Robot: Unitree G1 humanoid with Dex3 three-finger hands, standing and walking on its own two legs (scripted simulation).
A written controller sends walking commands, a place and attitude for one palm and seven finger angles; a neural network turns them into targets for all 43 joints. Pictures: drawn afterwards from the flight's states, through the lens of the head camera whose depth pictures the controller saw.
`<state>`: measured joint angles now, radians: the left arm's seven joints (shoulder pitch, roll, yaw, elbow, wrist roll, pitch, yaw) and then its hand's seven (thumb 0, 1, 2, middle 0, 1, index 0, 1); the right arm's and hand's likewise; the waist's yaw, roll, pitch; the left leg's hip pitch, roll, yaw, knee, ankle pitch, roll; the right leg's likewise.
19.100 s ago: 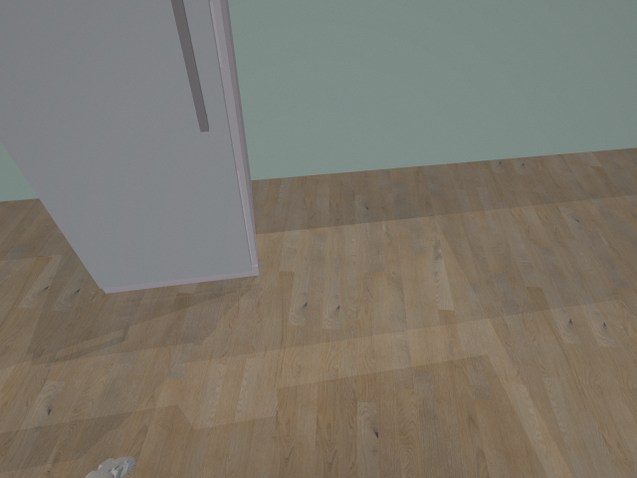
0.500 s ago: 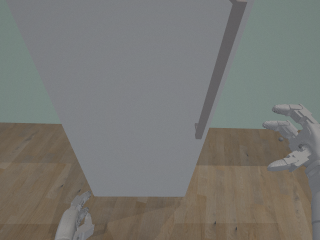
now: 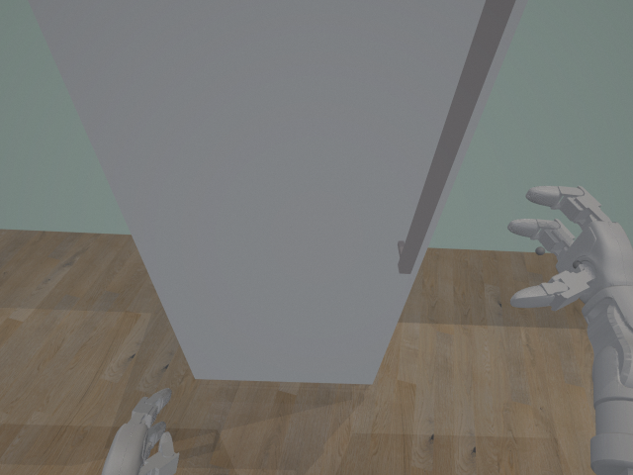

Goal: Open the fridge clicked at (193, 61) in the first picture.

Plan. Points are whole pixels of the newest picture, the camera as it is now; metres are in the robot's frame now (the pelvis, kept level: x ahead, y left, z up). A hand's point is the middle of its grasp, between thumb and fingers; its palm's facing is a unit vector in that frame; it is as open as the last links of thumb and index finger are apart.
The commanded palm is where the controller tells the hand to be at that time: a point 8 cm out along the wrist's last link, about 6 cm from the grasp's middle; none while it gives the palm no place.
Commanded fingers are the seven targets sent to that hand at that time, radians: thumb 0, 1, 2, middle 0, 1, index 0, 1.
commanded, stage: move the hooked fingers beside the handle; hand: right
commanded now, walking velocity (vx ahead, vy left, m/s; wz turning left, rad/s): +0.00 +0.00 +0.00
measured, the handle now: (435, 162) +0.48 -0.13 +0.17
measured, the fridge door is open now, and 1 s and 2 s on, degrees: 0 0 0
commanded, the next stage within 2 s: none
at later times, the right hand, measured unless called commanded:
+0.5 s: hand (497, 215) +0.41 -0.20 +0.15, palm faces -0.02 +1.00 +0.00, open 14.0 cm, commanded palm +0.39 -0.26 +0.14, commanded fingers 0.00 0.50 -0.30 0.30 1.20 0.30 1.20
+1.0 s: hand (493, 215) +0.42 -0.20 +0.14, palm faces -0.01 +1.00 +0.01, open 14.0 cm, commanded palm +0.40 -0.25 +0.14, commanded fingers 0.00 0.50 -0.30 0.30 1.20 0.30 1.20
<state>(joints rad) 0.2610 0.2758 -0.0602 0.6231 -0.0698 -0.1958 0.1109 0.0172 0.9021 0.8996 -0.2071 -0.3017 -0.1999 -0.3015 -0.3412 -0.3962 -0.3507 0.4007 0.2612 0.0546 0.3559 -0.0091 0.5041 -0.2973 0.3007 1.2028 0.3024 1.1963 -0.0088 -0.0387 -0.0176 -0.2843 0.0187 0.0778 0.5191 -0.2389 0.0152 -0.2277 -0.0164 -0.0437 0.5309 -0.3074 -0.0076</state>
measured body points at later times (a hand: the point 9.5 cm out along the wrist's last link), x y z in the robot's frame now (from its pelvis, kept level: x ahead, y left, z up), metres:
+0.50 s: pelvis +0.00 +0.00 +0.00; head +0.02 +0.01 +0.45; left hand +0.11 +0.25 -0.10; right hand +0.41 -0.26 +0.15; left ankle +0.02 +0.11 -0.73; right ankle -0.02 -0.11 -0.73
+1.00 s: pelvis +0.00 -0.01 +0.00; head +0.02 +0.00 +0.45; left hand +0.10 +0.25 -0.11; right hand +0.41 -0.26 +0.14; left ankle +0.02 +0.11 -0.73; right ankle -0.02 -0.11 -0.73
